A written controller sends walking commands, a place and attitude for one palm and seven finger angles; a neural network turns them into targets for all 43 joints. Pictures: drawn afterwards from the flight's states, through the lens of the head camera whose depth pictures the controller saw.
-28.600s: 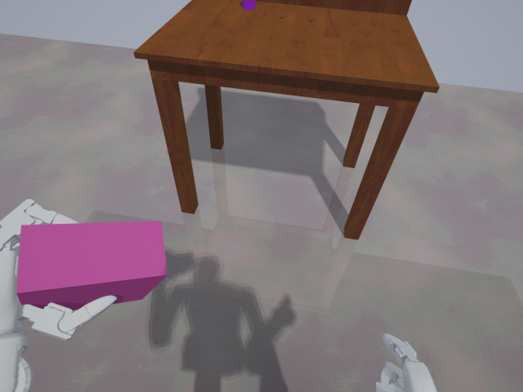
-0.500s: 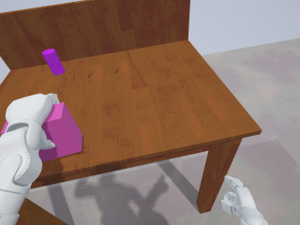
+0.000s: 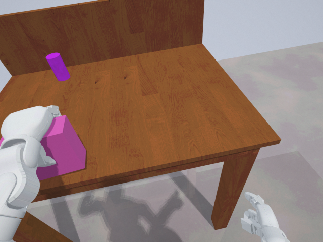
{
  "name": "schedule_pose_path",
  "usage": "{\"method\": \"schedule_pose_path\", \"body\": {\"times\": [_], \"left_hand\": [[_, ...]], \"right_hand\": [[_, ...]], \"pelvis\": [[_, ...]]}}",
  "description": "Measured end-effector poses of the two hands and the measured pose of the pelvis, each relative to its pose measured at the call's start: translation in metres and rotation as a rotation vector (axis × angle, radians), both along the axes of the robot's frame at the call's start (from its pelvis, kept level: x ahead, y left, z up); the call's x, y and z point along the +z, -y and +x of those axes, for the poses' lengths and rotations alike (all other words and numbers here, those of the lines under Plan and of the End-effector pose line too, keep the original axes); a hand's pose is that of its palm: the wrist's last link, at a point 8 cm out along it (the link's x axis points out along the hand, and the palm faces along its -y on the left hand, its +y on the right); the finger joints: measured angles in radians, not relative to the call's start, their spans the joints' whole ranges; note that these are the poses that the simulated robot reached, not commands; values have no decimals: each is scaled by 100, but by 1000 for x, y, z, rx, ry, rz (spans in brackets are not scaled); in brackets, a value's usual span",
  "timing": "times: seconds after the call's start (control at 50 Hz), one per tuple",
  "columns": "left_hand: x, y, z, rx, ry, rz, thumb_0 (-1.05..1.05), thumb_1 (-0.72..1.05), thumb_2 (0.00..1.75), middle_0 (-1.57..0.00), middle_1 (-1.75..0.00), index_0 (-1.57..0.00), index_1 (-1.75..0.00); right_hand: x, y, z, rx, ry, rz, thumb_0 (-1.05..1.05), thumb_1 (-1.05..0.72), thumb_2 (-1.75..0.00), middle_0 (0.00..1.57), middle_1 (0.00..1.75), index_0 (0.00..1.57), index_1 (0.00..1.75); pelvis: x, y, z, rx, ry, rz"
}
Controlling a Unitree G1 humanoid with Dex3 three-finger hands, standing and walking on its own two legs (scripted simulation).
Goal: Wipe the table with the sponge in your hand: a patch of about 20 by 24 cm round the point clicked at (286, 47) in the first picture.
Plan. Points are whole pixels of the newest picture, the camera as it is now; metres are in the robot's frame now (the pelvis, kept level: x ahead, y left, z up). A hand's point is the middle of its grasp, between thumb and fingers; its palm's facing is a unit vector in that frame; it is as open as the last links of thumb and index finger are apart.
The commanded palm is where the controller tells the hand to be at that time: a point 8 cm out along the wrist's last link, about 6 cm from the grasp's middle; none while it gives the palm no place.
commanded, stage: lower the sponge onto the table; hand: left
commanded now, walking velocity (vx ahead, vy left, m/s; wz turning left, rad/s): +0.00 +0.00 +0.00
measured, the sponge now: (52, 155) +0.24 +0.33 +0.11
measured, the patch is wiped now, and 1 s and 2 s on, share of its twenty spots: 0.00 0.00 0.05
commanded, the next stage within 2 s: wipe forward along the first lane in 1.20 s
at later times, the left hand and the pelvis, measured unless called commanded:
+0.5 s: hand (48, 142) +0.25 +0.32 +0.15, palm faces -0.02 -0.03 -1.00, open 10.4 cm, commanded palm +0.23 +0.32 +0.23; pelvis +0.00 -0.01 +0.00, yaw +0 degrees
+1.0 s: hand (49, 149) +0.24 +0.32 +0.14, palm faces +0.01 -0.03 -1.00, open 10.4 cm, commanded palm +0.22 +0.32 +0.21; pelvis +0.00 +0.00 +0.00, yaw +0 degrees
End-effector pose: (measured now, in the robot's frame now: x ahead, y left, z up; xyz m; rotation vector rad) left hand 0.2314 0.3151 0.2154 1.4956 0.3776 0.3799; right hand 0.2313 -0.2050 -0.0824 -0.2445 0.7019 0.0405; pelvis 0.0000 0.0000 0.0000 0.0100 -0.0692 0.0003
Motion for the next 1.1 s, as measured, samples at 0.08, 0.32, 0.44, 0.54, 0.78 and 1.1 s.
{"method": "schedule_pose_path", "body": {"times": [0.08,0.32,0.44,0.54,0.78,1.1], "left_hand": [[-4,12,5,-96,-6,24,0,-53,103,-69,-130,-72,-130],[20,6,13,-22,115,51,0,-53,103,-69,-130,-72,-129],[-2,0,7,12,-6,21,0,-53,103,-69,-130,-72,-129],[-15,11,1,-86,-27,19,0,-53,103,-70,-130,-72,-129],[-6,6,4,-65,95,52,0,-53,103,-70,-130,-72,-129],[-24,7,-11,-95,35,27,0,-53,103,-70,-130,-72,-129]], "right_hand": [[4,-1,0,5,16,-20,1,-90,-90,20,30,20,30],[1,-1,-7,-9,-5,30,1,-90,-90,20,30,21,30],[-3,8,-11,-19,-13,12,1,-90,-90,20,30,21,30],[-3,14,-14,-28,-8,-22,1,-90,-90,20,30,21,30],[-1,9,-12,-36,-11,-1,1,-90,-90,20,30,21,30],[4,5,-6,-26,14,-25,1,-90,-90,20,30,21,30]], "pelvis": [[0,2,-1,4,8,-2],[1,5,-3,-19,3,1],[0,5,-4,-12,-8,4],[-1,6,-2,-5,2,0],[0,6,-1,-17,13,-3],[0,2,0,-5,16,-5]]}}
